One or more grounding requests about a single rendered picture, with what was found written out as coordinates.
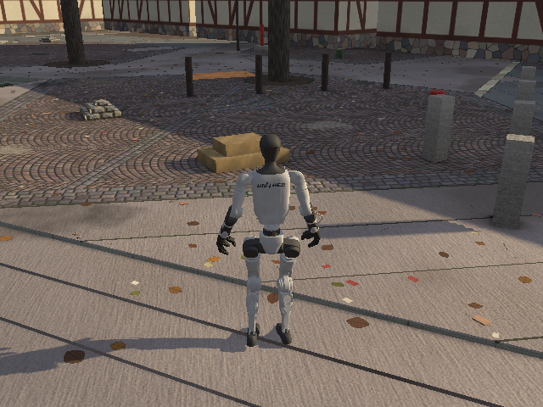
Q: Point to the left robot forearm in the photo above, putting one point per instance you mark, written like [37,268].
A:
[227,224]

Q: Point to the robot right hand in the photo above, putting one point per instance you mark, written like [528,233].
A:
[308,235]

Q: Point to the right robot forearm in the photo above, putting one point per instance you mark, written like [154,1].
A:
[311,221]

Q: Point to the robot left hand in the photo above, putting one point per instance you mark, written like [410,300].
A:
[222,241]

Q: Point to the right robot upper arm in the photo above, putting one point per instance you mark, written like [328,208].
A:
[298,179]

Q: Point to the humanoid robot head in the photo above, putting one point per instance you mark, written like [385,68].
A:
[270,146]

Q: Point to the left robot upper arm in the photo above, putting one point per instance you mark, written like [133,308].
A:
[244,179]

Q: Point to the right robot shin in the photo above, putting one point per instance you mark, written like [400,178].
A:
[285,306]

